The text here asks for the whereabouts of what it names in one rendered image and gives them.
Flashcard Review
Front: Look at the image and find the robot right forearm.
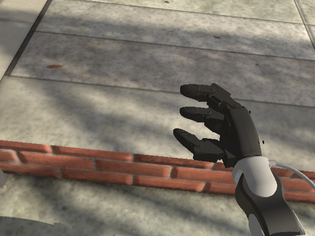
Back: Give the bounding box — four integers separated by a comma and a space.
231, 155, 308, 236

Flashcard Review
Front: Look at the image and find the robot right hand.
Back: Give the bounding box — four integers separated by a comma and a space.
173, 83, 265, 168

